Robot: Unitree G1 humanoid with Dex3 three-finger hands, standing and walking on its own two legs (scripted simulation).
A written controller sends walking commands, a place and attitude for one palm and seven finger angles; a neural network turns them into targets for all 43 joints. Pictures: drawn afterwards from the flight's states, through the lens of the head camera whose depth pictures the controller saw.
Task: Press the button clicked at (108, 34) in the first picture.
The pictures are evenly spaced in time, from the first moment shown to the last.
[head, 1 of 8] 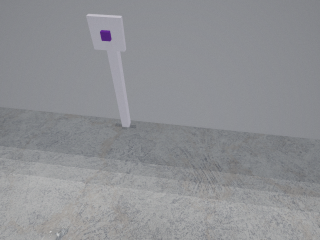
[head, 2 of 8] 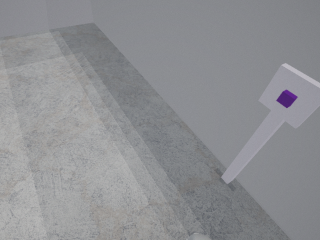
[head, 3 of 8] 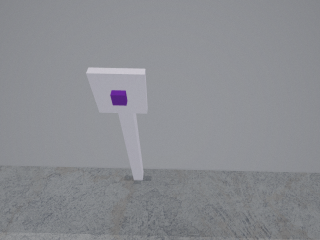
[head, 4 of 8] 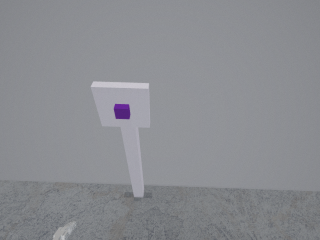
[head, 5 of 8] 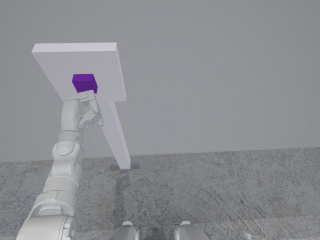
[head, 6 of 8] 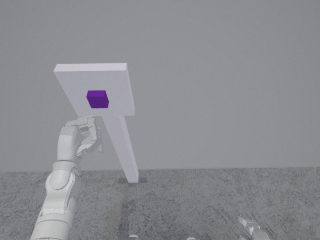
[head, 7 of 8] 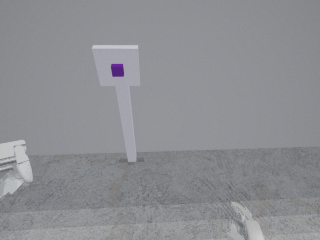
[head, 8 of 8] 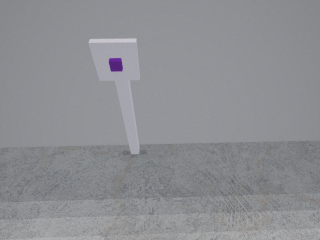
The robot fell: no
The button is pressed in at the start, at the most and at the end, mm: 0 11 0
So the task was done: yes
